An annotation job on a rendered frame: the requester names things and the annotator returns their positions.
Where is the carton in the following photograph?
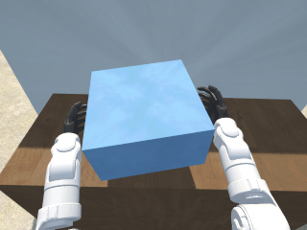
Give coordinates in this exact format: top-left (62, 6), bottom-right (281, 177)
top-left (82, 59), bottom-right (215, 181)

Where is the pedestal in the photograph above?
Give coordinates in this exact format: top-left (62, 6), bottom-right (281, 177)
top-left (0, 93), bottom-right (307, 230)

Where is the right robot forearm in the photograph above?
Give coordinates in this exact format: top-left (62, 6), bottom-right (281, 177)
top-left (213, 118), bottom-right (291, 230)

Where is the robot right hand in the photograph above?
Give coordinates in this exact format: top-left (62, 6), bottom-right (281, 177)
top-left (197, 84), bottom-right (229, 125)

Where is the robot right upper arm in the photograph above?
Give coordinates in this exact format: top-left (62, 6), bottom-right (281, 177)
top-left (231, 203), bottom-right (289, 230)

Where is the robot left hand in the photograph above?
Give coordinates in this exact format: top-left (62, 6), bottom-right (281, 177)
top-left (61, 101), bottom-right (87, 135)

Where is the left robot forearm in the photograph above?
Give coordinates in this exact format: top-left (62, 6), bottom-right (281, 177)
top-left (35, 132), bottom-right (82, 230)

